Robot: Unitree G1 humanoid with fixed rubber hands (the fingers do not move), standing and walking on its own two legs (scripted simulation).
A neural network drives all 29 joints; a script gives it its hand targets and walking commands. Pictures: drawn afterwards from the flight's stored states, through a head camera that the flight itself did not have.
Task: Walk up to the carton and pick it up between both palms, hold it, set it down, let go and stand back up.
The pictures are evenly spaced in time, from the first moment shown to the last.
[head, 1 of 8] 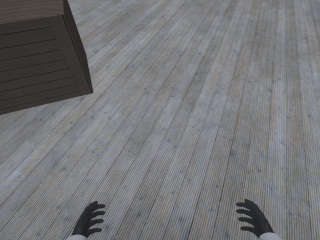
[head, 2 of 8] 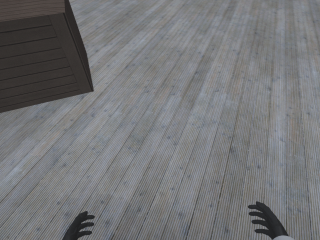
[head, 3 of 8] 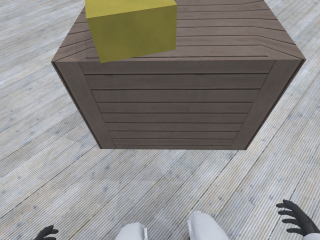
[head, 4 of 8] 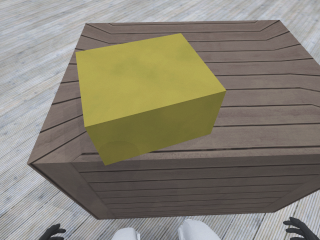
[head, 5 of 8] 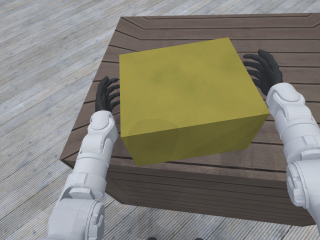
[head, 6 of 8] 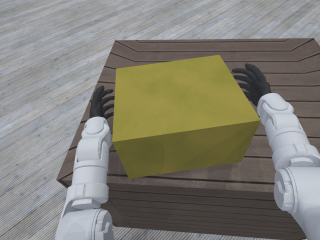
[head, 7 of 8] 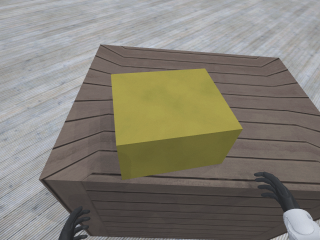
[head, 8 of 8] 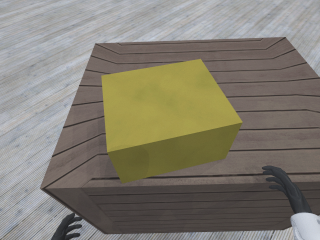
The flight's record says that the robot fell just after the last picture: no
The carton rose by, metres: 0.17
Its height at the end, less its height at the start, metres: +0.00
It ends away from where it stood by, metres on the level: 0.03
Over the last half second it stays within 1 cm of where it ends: yes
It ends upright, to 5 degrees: yes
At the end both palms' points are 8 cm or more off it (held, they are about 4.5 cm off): yes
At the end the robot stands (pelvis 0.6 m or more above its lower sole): yes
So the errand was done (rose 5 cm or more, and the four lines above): yes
